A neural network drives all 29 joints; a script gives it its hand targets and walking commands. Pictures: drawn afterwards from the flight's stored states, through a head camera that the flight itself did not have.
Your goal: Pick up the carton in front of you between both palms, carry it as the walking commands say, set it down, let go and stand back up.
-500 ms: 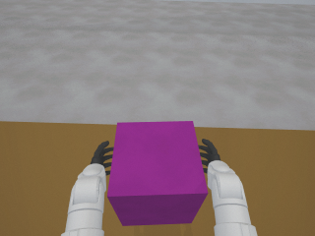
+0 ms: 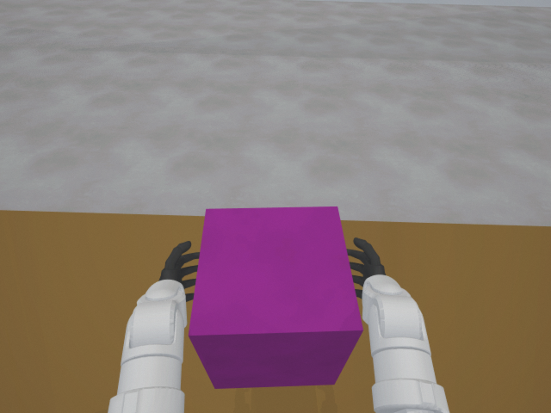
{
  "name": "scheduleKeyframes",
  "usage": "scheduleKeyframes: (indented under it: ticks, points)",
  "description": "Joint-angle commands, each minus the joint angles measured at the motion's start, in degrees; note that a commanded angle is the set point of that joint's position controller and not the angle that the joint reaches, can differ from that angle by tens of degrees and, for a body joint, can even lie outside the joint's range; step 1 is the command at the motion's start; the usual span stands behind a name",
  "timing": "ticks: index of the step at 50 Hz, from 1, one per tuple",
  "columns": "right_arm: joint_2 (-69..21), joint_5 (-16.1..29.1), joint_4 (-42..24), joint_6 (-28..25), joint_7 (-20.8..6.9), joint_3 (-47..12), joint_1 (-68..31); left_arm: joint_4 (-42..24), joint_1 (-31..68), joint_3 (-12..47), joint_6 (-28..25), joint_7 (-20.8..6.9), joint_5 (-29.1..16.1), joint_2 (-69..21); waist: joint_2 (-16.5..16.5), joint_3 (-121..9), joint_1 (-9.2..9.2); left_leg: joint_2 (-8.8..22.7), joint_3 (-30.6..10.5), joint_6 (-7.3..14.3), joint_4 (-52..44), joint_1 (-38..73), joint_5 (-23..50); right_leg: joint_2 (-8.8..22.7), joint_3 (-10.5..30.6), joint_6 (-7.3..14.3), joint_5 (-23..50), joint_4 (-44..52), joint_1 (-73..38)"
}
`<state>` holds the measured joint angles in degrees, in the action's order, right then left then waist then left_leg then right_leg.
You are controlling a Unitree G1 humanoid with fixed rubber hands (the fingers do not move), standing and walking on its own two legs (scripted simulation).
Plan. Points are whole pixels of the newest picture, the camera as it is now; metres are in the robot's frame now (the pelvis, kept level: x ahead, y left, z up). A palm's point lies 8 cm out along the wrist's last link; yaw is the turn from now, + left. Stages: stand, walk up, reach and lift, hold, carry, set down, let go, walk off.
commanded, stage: hold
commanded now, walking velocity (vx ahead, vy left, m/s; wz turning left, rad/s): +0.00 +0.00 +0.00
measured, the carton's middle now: (273, 301) +0.31 +0.00 -0.02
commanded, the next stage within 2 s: carry in 0.64 s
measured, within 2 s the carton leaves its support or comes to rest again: neither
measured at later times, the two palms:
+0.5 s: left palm (173, 289) +0.29 +0.15 +0.05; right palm (373, 284) +0.29 -0.15 +0.05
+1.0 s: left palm (175, 240) +0.36 +0.15 +0.08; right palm (363, 236) +0.36 -0.15 +0.08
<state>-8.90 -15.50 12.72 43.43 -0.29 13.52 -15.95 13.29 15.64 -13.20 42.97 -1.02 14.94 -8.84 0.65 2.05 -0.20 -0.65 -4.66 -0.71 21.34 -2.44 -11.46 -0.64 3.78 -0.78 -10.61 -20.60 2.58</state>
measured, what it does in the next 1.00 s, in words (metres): shifts its weight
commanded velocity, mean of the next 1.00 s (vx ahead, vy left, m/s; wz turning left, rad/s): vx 0.20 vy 0.00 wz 0.00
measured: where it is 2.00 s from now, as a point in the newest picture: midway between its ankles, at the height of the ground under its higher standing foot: (259, 318)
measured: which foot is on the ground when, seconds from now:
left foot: down 0.00-1.00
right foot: down 0.00-1.00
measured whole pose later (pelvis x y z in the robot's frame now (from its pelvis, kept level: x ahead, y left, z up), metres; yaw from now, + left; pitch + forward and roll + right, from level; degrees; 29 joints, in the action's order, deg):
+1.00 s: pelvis +0.09 +0.01 -0.02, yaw -1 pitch +5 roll -1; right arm -7.5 -7.2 -14.8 59.1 4.6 5.5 -8.1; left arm -15.1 6.5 -5.9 58.4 4.6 4.9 -7.4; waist 2.4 -10.0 0.1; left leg 1.2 -2.4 0.1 33.2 -14.3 -23.9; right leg 0.6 -3.9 0.1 -19.3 -31.1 16.1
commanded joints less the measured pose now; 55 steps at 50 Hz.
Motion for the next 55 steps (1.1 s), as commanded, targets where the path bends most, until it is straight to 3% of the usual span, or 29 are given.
scheduleKeyframes:
  ticks: [1, 9, 11, 13, 18, 20, 23, 25, 28, 29, 31, 32, 33, 34, 35, 38, 41, 42, 44, 45, 46, 47, 49, 50, 51, 52, 53, 54, 55]
  points:
    - [-50.26, 14.65, -1.52, -1.94, -13.0, -31.81, -28.79, -0.82, 27.65, 31.16, -1.32, -12.0, -13.28, -51.61, 0.68, -12.27, -0.42, -4.62, 0.52, 0.11, -3.17, 0.76, 6.65, -4.49, 0.21, 0.3, 6.4, 2.26, -3.61]
    - [-50.68, 14.65, -2.14, -1.4, -12.87, -31.92, -27.25, -2.45, 25.97, 31.2, -1.15, -11.94, -13.13, -50.54, -0.14, -12.52, 0.85, -4.47, 0.21, 0.37, -3.55, -0.14, 8.1, -4.54, 0.36, 0.14, 8.26, 2.4, -4.63]
    - [-49.79, 14.5, -2.56, -1.76, -12.94, -31.89, -27.25, -2.11, 27.55, 31.27, -1.33, -12.02, -13.78, -50.98, 0.33, -11.79, -0.64, -4.71, 0.69, -0.03, -3.51, 0.31, 8.24, -4.59, 0.15, 0.37, 7.66, 2.72, -3.3]
    - [-50.33, 14.73, -3.46, -1.76, -12.81, -32.45, -28.31, -2.52, 26.46, 31.09, -1.45, -12.13, -13.54, -50.83, -0.27, -13.55, 0.46, -4.76, 0.54, 0.27, -3.61, 0.45, 9.12, -4.45, 0.2, -0.13, 9.16, 2.73, -4.54]
    - [-49.45, 14.82, -4.19, -2.05, -12.53, -32.66, -27.46, -3.21, 27.04, 32.33, -1.57, -11.87, -14.56, -51.25, -0.28, -14.12, -0.62, -4.4, 0.28, 0.11, -3.2, 1.48, 10.6, -4.97, -0.04, 0.17, 9.7, 2.21, -4.17]
    - [-50.06, 14.81, -3.85, -1.77, -12.53, -32.51, -26.92, -4.16, 26.54, 32.02, -1.57, -11.78, -14.09, -50.38, -1.33, -13.53, 0.5, -4.61, 0.48, 0.12, -3.43, 0.23, 9.9, -5.06, -0.27, 0.06, 8.87, 2.51, -4.39]
    - [-49.24, 14.29, -4.47, -1.86, -12.53, -32.56, -26.2, -3.3, 26.0, 31.27, -1.38, -11.72, -13.76, -50.82, -0.09, -13.44, -0.58, -4.63, 0.38, -0.15, -3.22, -0.1, 10.15, -4.69, 0.34, 0.47, 9.82, 2.7, -4.99]
    - [-49.17, 14.59, -4.05, -1.68, -12.61, -32.67, -26.56, -3.69, 26.11, 31.43, -1.3, -11.71, -13.51, -50.68, 0.71, -13.11, 0.46, -4.85, 0.65, -0.05, -3.05, -0.35, 10.17, -4.27, 0.45, 0.31, 10.16, 2.57, -5.1]
    - [-49.27, 14.51, -4.24, -1.59, -12.56, -32.69, -26.3, -4.27, 26.48, 31.79, -1.47, -11.68, -14.0, -50.22, -0.31, -13.4, -0.64, -4.55, 0.54, -0.05, -3.16, 1.02, 10.61, -4.66, 0.2, 0.13, 10.03, 2.71, -4.31]
    - [-49.14, 14.36, -4.81, -1.73, -12.55, -32.49, -27.75, -3.03, 25.19, 30.99, -1.31, -11.79, -13.29, -50.18, -1.46, -13.13, 0.8, -4.4, 0.29, 0.26, -3.68, 0.49, 10.04, -5.0, -0.21, 0.01, 8.55, 2.61, -3.9]
    - [-49.91, 14.74, -4.69, -2.0, -12.65, -32.96, -26.43, -3.55, 25.74, 32.03, -1.31, -11.74, -13.74, -50.67, -0.42, -13.31, 0.04, -4.77, 0.54, 0.03, -3.39, -1.0, 9.33, -4.77, 0.42, 0.16, 9.74, 2.3, -5.72]
    - [-49.98, 15.71, -4.6, -1.27, -12.75, -34.88, -27.55, -5.37, 27.72, 34.13, -1.0, -11.41, -15.14, -51.56, 0.11, -14.38, 0.2, 5.3, 0.67, 1.2, 0.3, -5.5, -3.31, 7.02, 1.33, 1.17, -3.36, -0.46, 4.42]
    - [-49.51, 15.17, -4.36, -1.04, -12.67, -33.2, -26.61, -4.59, 26.96, 33.06, -0.57, -11.41, -15.29, -51.01, -1.66, -14.59, 0.51, 4.61, -1.32, 1.54, -0.7, -8.04, -14.6, 6.55, 4.1, 1.71, -17.9, 1.53, 7.23]
    - [-49.57, 15.95, -6.24, -1.07, -12.47, -34.44, -28.08, -6.22, 27.86, 34.62, -0.42, -11.31, -15.8, -51.56, -0.67, -13.43, 0.46, 4.41, -1.76, 1.77, -0.99, -11.09, -24.81, 5.46, 3.74, 1.72, -26.88, 2.11, 10.02]
    - [-49.82, 16.68, -8.03, -0.72, -12.26, -35.74, -29.09, -6.84, 27.61, 35.65, -0.13, -11.22, -16.16, -51.76, -0.92, -12.68, 0.31, 4.32, -2.22, 1.93, -1.14, -13.76, -28.41, 5.23, 3.73, 1.76, -30.5, 1.75, 11.17]
    - [-51.47, 20.58, -14.27, 1.02, -11.41, -41.24, -31.42, -12.03, 27.99, 39.76, 1.58, -10.17, -19.19, -53.35, -3.11, -16.95, 0.52, 3.01, 1.29, 1.56, 5.83, -14.48, -16.02, 7.13, 4.25, 3.09, -21.33, 0.53, 9.01]
    - [-50.9, 23.02, -19.58, 5.03, -9.63, -44.95, -30.77, -17.96, 27.52, 42.64, 5.31, -8.51, -21.61, -52.8, -4.1, -17.85, 0.44, 3.42, 0.69, 2.25, 5.89, -15.89, -18.33, 8.48, 6.27, 4.89, -25.39, -1.08, 10.74]
    - [-50.34, 23.88, -21.19, 6.41, -8.78, -45.9, -28.55, -21.71, 26.7, 44.52, 6.9, -7.64, -22.68, -51.84, -2.0, -17.91, 0.38, 5.17, -1.58, 3.11, 4.24, -14.98, -19.38, 8.38, 6.31, 5.05, -24.29, -3.45, 12.36]
    - [-47.93, 22.98, -23.03, 9.46, -6.8, -45.11, -23.29, -24.64, 24.55, 45.42, 10.29, -6.0, -23.17, -49.99, 6.48, -17.04, -0.35, 10.84, -11.24, 6.49, -2.85, -7.4, -20.94, 3.91, -2.82, 2.28, -18.78, -14.47, 22.4]
    - [-46.75, 23.56, -26.88, 10.53, -5.58, -45.6, -22.03, -26.92, 23.06, 46.96, 11.72, -5.43, -24.31, -49.56, 11.45, -15.25, -0.72, 14.78, -16.59, 8.96, -4.04, -2.34, -13.58, 1.64, -7.0, 1.33, -15.31, -17.16, 28.6]
    - [-45.52, 22.37, -27.0, 12.18, -4.24, -44.56, -18.89, -29.12, 22.49, 46.89, 13.04, -4.54, -25.01, -47.37, 10.04, -13.83, -0.77, 16.29, -17.94, 10.83, -2.53, 1.29, -3.12, 1.4, -9.0, 0.9, -16.05, -15.93, 32.61]
    - [-44.2, 22.28, -30.02, 13.33, -3.26, -44.45, -18.56, -31.31, 22.37, 47.19, 14.02, -3.75, -26.02, -45.82, 10.2, -15.06, -0.67, 15.43, -15.13, 11.12, 0.74, 2.96, 8.43, 1.01, -10.52, 0.89, -15.75, -11.46, 30.16]
    - [-44.33, 24.82, -34.13, 16.39, -1.6, -44.93, -14.77, -34.49, 16.85, 47.81, 17.03, -1.73, -27.02, -45.61, 6.86, -19.44, -0.51, 12.15, -4.89, 8.46, 6.0, -2.88, 12.01, 0.37, -12.43, 1.17, -9.97, -5.17, 16.34]
    - [-43.56, 26.05, -36.62, 17.66, -1.16, -45.56, -13.75, -36.11, 14.3, 46.55, 18.04, -0.91, -27.13, -45.58, 3.56, -20.81, 0.51, 8.82, 1.22, 6.2, 14.65, -12.45, 19.65, 1.46, -8.66, 2.58, -8.55, -0.97, 3.59]
    - [-42.85, 26.52, -38.77, 19.13, -0.84, -45.49, -14.1, -36.63, 11.86, 45.64, 18.89, 0.0, -26.73, -45.41, -7.58, -21.65, 1.6, 4.93, 7.86, 2.82, 27.45, -26.9, 18.68, 8.53, 1.85, 5.92, 3.71, -1.76, -10.09]
    - [-42.77, 27.93, -41.64, 19.98, -0.48, -47.27, -14.84, -37.33, 8.53, 44.96, 19.43, 1.17, -25.63, -44.36, -17.79, -20.65, 1.77, 1.48, 11.87, 0.62, 35.06, -43.37, -2.76, 18.4, 13.79, 9.92, 25.47, -3.06, -19.76]
    - [-43.8, 29.24, -42.53, 20.6, -0.09, -48.39, -12.88, -40.26, 7.04, 43.88, 20.32, 2.23, -25.52, -43.69, -15.65, -18.57, 2.56, 1.26, 10.6, -0.34, 36.0, -51.27, -21.26, 22.56, 19.22, 13.59, 29.29, 0.23, -22.78]
    - [-43.43, 29.27, -44.95, 20.93, 0.31, -48.72, -12.26, -42.17, 7.09, 44.74, 21.1, 2.78, -26.01, -45.51, -7.88, -16.98, 2.79, 3.47, 8.17, -0.13, 34.14, -53.59, -24.88, 23.67, 19.95, 14.27, 26.89, 0.73, -23.62]
    - [-43.64, 29.4, -45.46, 21.48, 0.66, -47.74, -8.46, -46.73, 7.21, 45.66, 21.67, 3.2, -27.19, -44.98, -5.29, -17.42, 2.69, 4.82, 8.44, 0.66, 30.72, -52.17, -22.79, 23.32, 16.92, 13.32, 24.76, 0.95, -23.26]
